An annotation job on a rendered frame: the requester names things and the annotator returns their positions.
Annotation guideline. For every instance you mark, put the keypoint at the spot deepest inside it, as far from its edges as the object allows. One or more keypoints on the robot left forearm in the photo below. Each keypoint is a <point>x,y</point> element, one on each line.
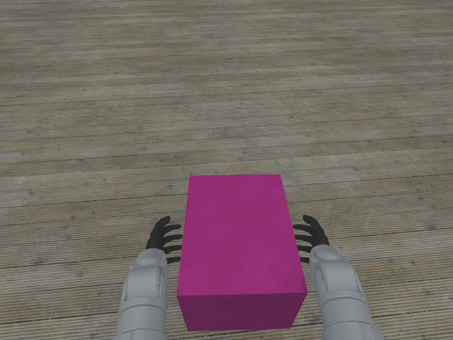
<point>143,302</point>

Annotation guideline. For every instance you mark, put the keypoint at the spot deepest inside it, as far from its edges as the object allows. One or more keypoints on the right robot hand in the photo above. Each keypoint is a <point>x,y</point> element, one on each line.
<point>317,233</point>

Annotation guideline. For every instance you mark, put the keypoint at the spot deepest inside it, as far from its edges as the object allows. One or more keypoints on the carton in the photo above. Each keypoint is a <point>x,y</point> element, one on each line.
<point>239,267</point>

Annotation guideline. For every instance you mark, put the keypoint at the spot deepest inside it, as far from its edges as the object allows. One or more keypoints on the left robot hand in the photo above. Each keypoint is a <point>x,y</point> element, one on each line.
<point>157,240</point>

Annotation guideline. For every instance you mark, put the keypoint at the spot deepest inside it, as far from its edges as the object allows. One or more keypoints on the robot right forearm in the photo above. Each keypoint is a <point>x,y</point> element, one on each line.
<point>341,299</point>

